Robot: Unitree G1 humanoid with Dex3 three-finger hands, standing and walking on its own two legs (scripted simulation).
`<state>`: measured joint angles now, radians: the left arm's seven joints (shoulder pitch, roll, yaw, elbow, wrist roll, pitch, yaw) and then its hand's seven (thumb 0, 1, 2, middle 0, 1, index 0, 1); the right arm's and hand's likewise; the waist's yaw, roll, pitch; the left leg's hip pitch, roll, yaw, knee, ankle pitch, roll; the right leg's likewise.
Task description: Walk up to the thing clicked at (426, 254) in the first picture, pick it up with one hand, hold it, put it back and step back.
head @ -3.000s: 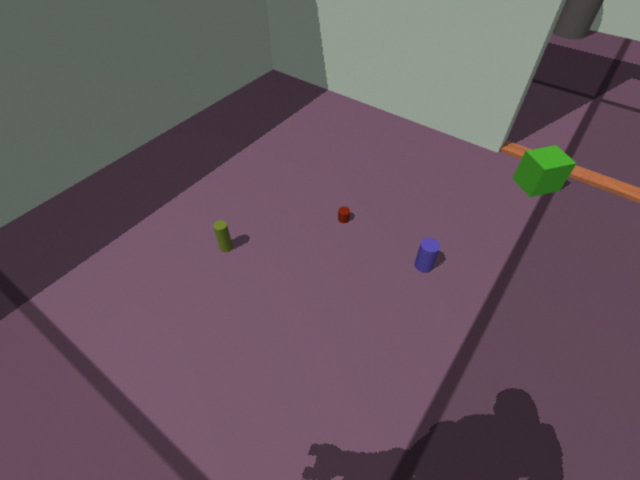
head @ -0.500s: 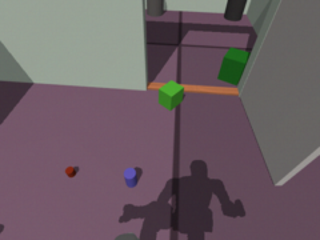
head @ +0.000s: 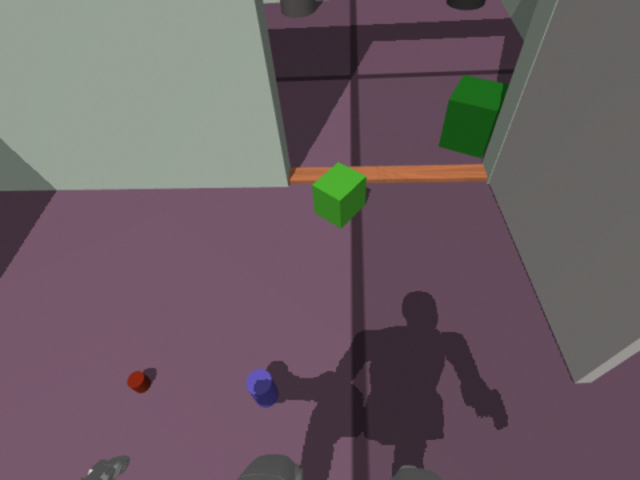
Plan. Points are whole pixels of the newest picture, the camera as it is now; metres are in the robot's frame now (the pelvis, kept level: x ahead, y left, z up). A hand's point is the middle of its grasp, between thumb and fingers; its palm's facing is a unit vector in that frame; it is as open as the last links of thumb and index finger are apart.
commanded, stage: walk up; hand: left
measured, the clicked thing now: (263, 388) +0.42 +0.24 -0.69
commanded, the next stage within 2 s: stand in 1.32 s
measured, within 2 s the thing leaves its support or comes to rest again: neither
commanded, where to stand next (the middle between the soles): +0.07 +0.02 m, yaw +1 degrees
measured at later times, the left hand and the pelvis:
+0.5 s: hand out of the picture +0.10 +0.28 -0.15, palm faces +0.01 -0.94 -0.35, open 7.4 cm; pelvis +0.03 +0.02 +0.01, yaw +2 degrees
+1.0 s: hand out of the picture +0.13 +0.28 -0.13, palm faces +0.02 -0.94 -0.34, open 7.4 cm; pelvis +0.04 +0.02 +0.02, yaw +2 degrees
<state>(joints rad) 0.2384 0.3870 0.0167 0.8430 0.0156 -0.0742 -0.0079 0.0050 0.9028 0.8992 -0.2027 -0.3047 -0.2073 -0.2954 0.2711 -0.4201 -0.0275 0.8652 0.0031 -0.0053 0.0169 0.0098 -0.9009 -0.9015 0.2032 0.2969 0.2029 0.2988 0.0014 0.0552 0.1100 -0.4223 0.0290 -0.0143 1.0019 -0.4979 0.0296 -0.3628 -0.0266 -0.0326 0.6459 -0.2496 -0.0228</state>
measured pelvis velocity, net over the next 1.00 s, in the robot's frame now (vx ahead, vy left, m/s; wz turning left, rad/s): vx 0.04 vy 0.02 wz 0.04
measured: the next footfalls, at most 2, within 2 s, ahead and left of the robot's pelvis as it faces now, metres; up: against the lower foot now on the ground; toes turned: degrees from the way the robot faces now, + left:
left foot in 0.12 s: +0.09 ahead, +0.15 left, +0.00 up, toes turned +2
